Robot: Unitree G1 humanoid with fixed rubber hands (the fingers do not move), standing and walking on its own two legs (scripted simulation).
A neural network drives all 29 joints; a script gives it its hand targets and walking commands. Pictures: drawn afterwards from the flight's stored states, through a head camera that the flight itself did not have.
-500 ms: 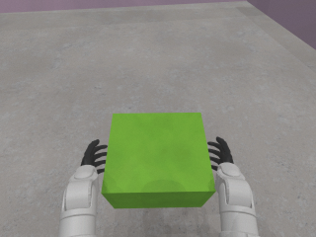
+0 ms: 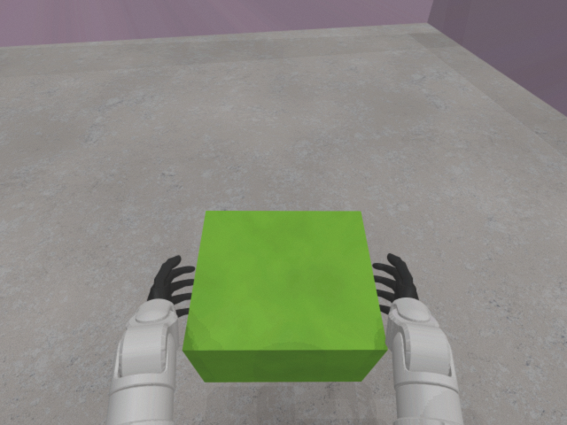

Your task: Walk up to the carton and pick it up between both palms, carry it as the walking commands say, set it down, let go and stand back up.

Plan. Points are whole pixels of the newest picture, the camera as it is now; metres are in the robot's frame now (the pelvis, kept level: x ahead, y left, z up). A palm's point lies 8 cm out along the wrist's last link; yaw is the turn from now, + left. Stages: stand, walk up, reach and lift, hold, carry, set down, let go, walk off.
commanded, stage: carry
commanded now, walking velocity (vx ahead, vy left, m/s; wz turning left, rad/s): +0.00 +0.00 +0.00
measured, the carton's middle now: (283, 296) +0.34 -0.01 -0.04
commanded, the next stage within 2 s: hold in 0.94 s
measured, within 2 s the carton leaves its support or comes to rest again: neither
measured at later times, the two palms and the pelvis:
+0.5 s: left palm (171, 311) +0.27 +0.15 +0.04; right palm (414, 310) +0.27 -0.19 +0.03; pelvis +0.00 -0.01 +0.00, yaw +0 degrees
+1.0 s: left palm (174, 312) +0.27 +0.15 +0.03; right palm (417, 312) +0.27 -0.19 +0.03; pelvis -0.01 -0.02 +0.00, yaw +1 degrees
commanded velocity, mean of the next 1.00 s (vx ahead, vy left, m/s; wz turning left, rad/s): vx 0.00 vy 0.00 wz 0.00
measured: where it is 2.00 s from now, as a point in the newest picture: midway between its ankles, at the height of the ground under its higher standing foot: outside the picture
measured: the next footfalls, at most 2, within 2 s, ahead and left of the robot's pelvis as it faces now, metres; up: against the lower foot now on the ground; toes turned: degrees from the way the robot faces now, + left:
none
